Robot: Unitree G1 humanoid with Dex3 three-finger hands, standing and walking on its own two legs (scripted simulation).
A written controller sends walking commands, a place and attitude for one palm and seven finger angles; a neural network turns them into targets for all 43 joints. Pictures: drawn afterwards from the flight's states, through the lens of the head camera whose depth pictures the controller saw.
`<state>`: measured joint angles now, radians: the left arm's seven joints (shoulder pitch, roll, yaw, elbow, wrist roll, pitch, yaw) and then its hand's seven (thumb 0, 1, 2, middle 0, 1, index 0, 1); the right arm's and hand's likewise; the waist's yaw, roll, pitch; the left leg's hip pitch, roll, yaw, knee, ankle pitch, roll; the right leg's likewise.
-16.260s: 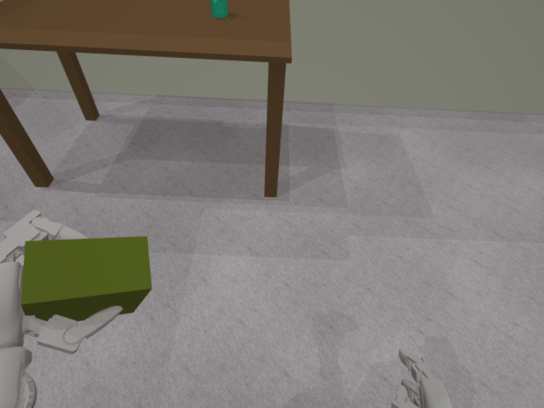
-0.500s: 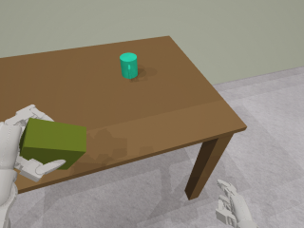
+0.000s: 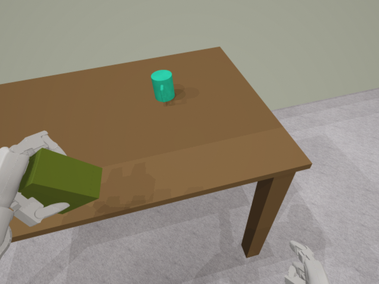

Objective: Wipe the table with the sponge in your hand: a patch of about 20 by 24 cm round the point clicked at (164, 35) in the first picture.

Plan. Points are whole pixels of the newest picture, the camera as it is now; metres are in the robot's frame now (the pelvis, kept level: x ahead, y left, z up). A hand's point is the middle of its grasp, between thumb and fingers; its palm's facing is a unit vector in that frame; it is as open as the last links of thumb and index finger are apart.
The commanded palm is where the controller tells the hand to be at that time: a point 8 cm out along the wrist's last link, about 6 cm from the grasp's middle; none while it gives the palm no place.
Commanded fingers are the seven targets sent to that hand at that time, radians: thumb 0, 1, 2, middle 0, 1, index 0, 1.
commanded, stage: turn the palm down, sponge in hand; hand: left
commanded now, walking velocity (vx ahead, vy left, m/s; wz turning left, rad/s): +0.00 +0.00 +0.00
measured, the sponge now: (63, 187) +0.24 +0.26 +0.14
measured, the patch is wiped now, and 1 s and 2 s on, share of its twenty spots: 0.00 0.00 0.00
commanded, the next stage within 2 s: move the sponge above the wiping area in 1.44 s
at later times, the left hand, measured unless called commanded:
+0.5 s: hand (24, 177) +0.24 +0.32 +0.17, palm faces +0.24 -0.29 -0.93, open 10.1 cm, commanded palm +0.20 +0.31 +0.23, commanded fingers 0.00 0.10 1.30 -1.20 -1.60 -1.20 -1.60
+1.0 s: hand (13, 191) +0.21 +0.32 +0.16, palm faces +0.10 -0.09 -0.99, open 10.1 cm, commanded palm +0.17 +0.32 +0.24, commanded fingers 0.00 0.10 1.30 -1.20 -1.60 -1.20 -1.60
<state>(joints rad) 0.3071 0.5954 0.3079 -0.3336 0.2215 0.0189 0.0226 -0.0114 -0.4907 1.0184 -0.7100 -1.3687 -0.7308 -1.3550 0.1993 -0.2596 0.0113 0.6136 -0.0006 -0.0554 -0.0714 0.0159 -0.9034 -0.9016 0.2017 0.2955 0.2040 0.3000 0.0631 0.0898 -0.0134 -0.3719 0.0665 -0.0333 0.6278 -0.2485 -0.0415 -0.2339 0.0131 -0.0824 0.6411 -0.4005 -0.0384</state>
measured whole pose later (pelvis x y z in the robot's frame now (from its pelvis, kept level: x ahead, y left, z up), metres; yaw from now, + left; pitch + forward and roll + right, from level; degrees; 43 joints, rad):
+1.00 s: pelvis -0.02 +0.04 +0.02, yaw +0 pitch -4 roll -1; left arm 0.15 0.61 0.04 -0.32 0.77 0.30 -0.08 -0.01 -0.49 1.02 -0.71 -1.37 -0.73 -1.35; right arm 0.01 -0.26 0.07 0.65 0.03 0.02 -0.06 0.02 -0.90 -0.90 0.20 0.30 0.20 0.30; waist 0.14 0.13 0.04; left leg -0.22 0.03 -0.01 0.43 -0.13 -0.01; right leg -0.09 -0.03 -0.06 0.43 -0.27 0.00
